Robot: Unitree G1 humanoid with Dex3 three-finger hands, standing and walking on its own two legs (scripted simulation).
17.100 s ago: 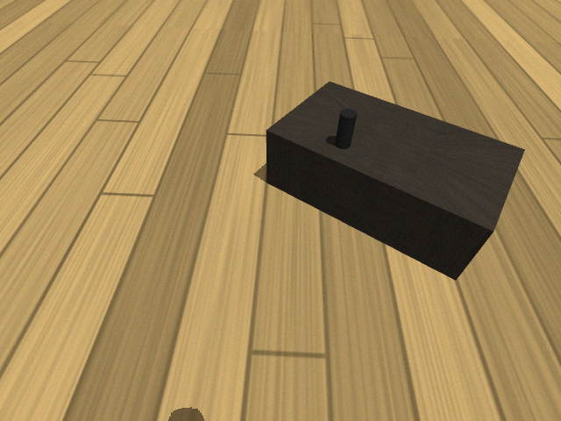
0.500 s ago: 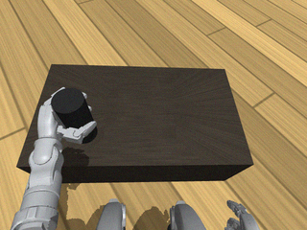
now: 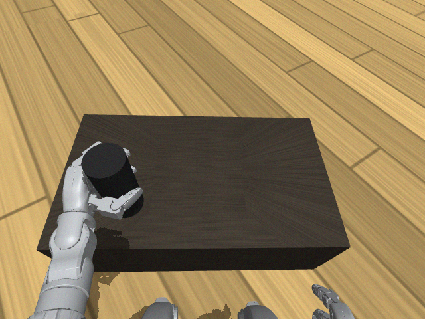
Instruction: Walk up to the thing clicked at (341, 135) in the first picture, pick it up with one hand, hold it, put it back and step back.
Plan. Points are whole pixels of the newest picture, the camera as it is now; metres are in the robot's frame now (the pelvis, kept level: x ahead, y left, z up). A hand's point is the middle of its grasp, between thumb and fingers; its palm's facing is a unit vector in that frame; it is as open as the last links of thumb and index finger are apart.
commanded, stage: lift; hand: left
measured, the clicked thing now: (117, 184) +0.36 +0.17 +0.04
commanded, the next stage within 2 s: hold in 0.34 s
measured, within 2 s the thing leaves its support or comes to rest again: neither
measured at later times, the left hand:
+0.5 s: hand (116, 181) +0.35 +0.16 +0.07, palm faces +0.05 -1.00 +0.02, open 9.4 cm
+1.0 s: hand (114, 182) +0.34 +0.16 +0.08, palm faces +0.06 -1.00 +0.01, open 9.4 cm
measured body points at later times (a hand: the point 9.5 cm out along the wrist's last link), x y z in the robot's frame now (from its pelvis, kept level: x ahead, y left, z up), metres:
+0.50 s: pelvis +0.01 +0.00 +0.02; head +0.07 +0.00 +0.46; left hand +0.34 +0.22 +0.07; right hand +0.14 -0.25 -0.09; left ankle +0.03 +0.13 -0.67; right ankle +0.01 -0.15 -0.67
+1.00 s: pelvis +0.01 -0.01 +0.02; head +0.05 -0.01 +0.47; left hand +0.33 +0.21 +0.08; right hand +0.14 -0.25 -0.08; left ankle +0.03 +0.13 -0.67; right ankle +0.01 -0.15 -0.67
